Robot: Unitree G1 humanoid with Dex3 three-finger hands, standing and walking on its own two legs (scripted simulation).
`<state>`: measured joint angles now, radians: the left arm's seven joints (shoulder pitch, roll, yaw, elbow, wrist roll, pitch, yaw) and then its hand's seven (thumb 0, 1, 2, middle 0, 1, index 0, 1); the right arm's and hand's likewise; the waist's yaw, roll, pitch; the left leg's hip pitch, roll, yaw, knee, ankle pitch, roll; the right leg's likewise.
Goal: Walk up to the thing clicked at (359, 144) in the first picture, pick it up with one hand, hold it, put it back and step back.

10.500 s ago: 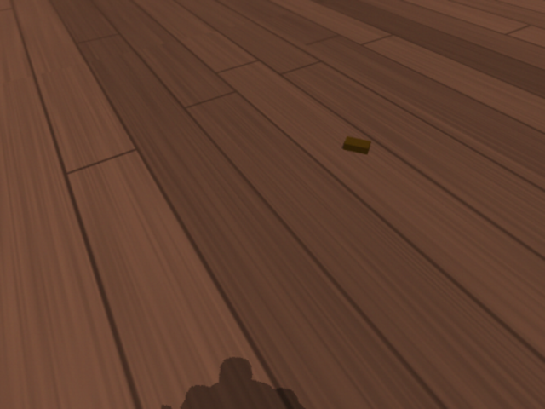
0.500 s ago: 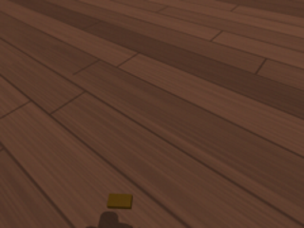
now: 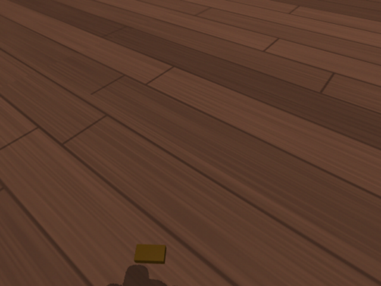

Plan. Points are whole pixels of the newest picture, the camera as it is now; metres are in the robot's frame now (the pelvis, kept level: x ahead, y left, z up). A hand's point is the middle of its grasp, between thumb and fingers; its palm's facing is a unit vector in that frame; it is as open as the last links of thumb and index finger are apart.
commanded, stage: stand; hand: left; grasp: from above
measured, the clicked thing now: (150, 253) +0.44 +0.25 -0.76
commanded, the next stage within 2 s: rise first in 0.58 s
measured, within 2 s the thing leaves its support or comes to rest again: neither
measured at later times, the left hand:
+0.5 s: hand out of the picture +0.07 +0.25 -0.16, palm faces -0.02 -0.94 -0.35, open 7.4 cm
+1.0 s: hand out of the picture +0.14 +0.25 -0.17, palm faces -0.04 -0.93 -0.37, open 10.3 cm
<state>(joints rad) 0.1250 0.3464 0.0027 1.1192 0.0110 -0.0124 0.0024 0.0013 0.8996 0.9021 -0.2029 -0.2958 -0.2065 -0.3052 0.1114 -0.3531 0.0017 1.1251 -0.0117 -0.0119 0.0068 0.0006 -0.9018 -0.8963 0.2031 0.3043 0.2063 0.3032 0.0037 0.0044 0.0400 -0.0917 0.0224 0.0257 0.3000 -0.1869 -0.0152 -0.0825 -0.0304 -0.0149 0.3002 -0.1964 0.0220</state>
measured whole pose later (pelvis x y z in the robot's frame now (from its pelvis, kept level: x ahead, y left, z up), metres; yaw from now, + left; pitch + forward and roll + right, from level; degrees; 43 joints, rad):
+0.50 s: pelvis +0.00 +0.00 +0.00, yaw +0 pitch -2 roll +0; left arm 0.13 0.34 0.00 1.12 0.01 -0.01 0.00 0.00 0.90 0.90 -0.20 -0.30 -0.21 -0.31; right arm 0.12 -0.35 0.00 1.12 -0.01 -0.01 0.01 0.00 -0.90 -0.90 0.20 0.30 0.21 0.30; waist 0.00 0.00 0.04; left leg -0.08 0.02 0.03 0.30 -0.19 -0.02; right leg -0.08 -0.03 -0.01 0.30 -0.20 0.02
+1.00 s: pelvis -0.03 +0.00 -0.03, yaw +0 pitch +8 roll +0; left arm -0.02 0.33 0.15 0.95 0.13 0.04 -0.02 0.00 0.23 0.96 -0.11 -0.85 -0.12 -0.85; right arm 0.25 -0.24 -0.02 0.76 0.03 -0.03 -0.02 0.00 -0.92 -0.90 0.20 0.30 0.21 0.30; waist -0.03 0.00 -0.01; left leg -0.48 0.03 0.01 0.65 -0.31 -0.01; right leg -0.46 -0.03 -0.02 0.64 -0.31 0.02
